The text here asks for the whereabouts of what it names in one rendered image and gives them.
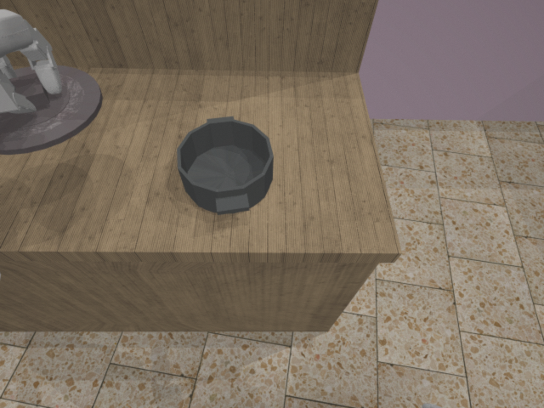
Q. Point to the table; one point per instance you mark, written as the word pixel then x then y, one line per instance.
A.
pixel 97 234

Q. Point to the left robot hand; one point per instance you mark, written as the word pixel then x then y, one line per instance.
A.
pixel 17 34

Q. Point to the knob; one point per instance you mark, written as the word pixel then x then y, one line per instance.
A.
pixel 31 87

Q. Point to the lid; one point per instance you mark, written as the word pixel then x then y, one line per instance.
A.
pixel 67 114

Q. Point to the pot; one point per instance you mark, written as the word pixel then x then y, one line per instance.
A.
pixel 226 165

